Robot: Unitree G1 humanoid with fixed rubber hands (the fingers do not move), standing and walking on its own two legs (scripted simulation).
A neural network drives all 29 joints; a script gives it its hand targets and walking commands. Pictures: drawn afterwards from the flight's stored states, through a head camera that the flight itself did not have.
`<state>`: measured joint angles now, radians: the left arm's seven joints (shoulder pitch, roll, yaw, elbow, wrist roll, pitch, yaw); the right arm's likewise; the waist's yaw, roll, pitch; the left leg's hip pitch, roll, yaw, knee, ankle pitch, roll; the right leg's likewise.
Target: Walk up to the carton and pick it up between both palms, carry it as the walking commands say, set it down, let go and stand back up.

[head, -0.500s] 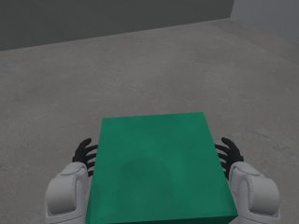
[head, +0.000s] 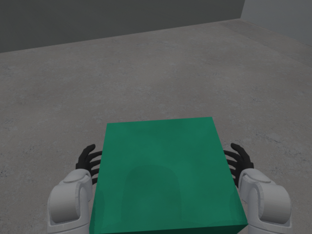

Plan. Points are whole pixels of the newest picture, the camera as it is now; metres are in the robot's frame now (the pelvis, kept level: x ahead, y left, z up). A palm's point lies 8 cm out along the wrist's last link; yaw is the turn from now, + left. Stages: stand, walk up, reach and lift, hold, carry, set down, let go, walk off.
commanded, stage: carry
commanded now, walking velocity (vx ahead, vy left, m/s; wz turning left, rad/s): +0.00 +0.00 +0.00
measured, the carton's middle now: (163, 184) +0.27 +0.00 +0.01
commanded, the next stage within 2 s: none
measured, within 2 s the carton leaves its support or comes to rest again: neither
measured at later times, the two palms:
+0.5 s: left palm (84, 179) +0.25 +0.18 +0.08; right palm (243, 179) +0.25 -0.18 +0.08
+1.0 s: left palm (84, 186) +0.25 +0.19 +0.06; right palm (241, 184) +0.25 -0.18 +0.07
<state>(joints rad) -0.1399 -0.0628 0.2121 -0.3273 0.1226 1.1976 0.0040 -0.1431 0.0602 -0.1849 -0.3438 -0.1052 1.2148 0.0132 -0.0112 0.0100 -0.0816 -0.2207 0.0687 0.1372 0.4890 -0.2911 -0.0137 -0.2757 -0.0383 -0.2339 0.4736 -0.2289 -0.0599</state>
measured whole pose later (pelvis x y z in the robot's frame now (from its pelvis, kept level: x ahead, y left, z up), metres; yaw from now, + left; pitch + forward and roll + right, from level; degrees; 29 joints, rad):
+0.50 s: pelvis -0.01 +0.00 +0.00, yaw +0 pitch +2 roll +0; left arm -0.14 -0.07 0.21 -0.28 0.13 1.15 0.00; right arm -0.14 0.06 -0.19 -0.30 -0.11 1.17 0.02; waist -0.01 0.01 -0.09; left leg -0.24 0.07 0.13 0.49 -0.28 -0.01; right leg -0.29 -0.04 -0.23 0.46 -0.21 -0.06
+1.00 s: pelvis -0.02 +0.00 +0.00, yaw +0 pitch +2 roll +0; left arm -0.12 -0.07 0.21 -0.16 0.15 1.00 -0.01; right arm -0.11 0.08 -0.18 -0.19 -0.14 1.01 0.03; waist 0.00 0.01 -0.10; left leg -0.26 0.07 0.13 0.49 -0.26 -0.01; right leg -0.31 -0.03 -0.22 0.46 -0.19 -0.06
